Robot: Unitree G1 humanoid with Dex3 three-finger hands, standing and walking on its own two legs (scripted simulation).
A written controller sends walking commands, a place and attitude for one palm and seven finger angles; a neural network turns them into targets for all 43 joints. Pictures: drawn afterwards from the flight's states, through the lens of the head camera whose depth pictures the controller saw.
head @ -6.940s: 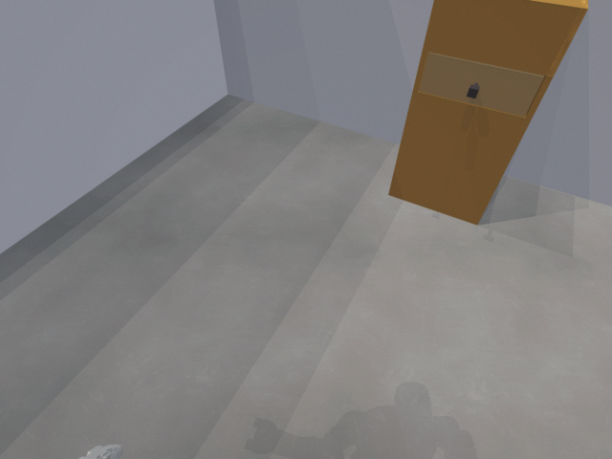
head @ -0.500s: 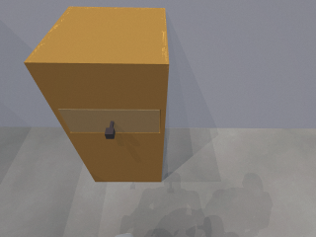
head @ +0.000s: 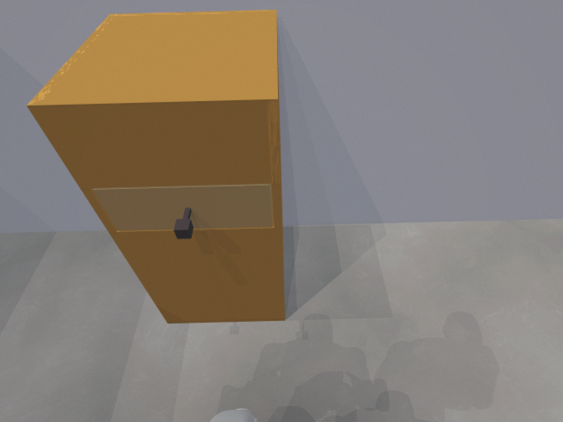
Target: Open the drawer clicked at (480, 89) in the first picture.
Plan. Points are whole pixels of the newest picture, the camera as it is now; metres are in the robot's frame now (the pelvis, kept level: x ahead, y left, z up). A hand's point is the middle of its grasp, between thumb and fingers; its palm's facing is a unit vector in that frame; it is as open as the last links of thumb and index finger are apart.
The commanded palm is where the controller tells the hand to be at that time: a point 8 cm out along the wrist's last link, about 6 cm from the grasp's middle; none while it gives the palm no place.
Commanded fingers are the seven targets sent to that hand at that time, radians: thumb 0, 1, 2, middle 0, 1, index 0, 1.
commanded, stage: come to a stop and stand still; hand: left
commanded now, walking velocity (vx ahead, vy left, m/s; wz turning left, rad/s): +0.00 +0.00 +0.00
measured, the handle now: (185, 222) +0.54 +0.26 -0.11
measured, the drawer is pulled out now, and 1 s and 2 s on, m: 0.00 0.00 0.00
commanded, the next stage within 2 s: look again from close up in 0.50 s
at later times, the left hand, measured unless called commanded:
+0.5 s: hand out of the picture -0.03 +0.14 -0.15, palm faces +0.03 -0.98 -0.19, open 7.3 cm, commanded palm none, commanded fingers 0.00 0.90 0.90 -0.20 -0.30 -0.20 -0.30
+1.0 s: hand out of the picture -0.04 +0.14 -0.15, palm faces +0.05 -0.98 -0.16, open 7.3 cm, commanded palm none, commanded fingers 0.00 0.90 0.90 -0.20 -0.30 -0.20 -0.30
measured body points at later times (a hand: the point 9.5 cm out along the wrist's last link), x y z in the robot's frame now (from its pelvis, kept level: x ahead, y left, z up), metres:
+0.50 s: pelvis -0.04 -0.03 +0.02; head -0.05 -0.03 +0.47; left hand -0.03 +0.19 -0.14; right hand -0.08 -0.24 -0.14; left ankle +0.05 +0.09 -0.71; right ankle +0.00 -0.12 -0.71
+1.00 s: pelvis -0.02 -0.02 +0.02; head -0.02 -0.02 +0.47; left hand -0.04 +0.19 -0.14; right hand -0.03 -0.23 -0.14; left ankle +0.05 +0.09 -0.71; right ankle +0.00 -0.12 -0.71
